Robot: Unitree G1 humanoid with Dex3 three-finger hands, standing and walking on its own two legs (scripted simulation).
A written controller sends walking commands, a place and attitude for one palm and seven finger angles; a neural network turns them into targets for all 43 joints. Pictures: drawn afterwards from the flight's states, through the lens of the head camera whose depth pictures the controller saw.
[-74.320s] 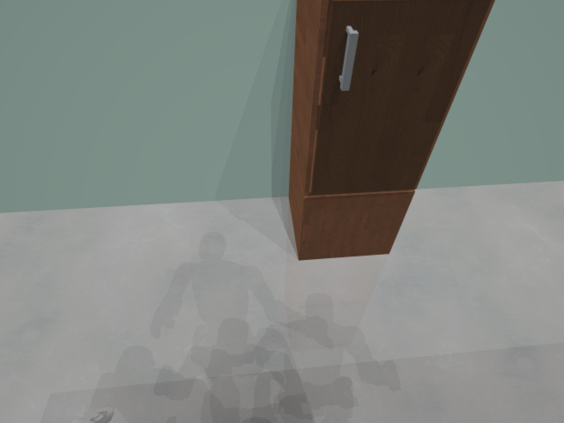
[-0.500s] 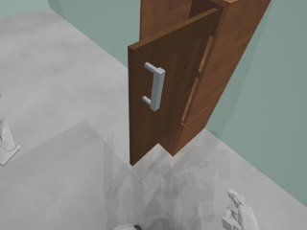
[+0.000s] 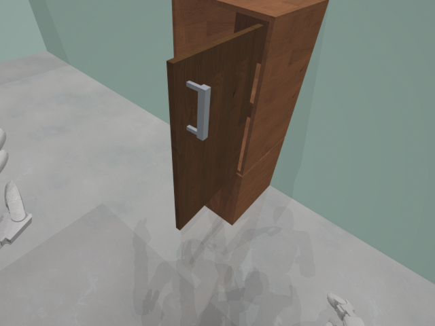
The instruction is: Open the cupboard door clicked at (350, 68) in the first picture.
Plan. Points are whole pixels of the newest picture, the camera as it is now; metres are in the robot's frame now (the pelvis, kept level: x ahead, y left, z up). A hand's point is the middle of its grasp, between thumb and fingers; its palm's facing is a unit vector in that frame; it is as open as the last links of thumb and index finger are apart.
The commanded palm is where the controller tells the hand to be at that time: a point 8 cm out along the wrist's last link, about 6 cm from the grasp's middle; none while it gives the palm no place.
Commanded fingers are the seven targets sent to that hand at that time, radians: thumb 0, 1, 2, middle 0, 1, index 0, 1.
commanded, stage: stop stepping back and stand still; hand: left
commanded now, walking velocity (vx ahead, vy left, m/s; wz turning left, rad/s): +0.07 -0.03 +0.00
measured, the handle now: (196, 111) +0.53 +0.08 +0.14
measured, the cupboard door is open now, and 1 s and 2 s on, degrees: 93 93 93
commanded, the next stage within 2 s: let the arm hang, fingers relaxed in 0.70 s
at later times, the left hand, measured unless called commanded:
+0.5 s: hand out of the picture +0.10 +0.29 +0.18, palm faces +0.50 -0.78 -0.39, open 7.5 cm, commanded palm +0.04 +0.33 +0.19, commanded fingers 0.00 0.90 0.90 -0.20 -0.30 -0.20 -0.30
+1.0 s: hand out of the picture +0.07 +0.23 -0.10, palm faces +0.19 -0.93 -0.30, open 7.4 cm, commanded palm none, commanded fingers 0.00 0.90 0.90 -0.20 -0.30 -0.20 -0.30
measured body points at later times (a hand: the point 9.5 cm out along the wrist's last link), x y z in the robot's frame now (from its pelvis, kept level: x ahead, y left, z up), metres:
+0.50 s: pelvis -0.09 +0.02 +0.01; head -0.11 +0.03 +0.46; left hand +0.07 +0.33 +0.20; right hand +0.08 -0.23 -0.06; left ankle -0.10 +0.16 -0.72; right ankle -0.05 -0.08 -0.70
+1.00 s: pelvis -0.07 +0.01 -0.01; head -0.05 -0.01 +0.44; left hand +0.05 +0.28 -0.08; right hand +0.07 -0.23 -0.14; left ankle -0.08 +0.13 -0.73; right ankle -0.03 -0.06 -0.72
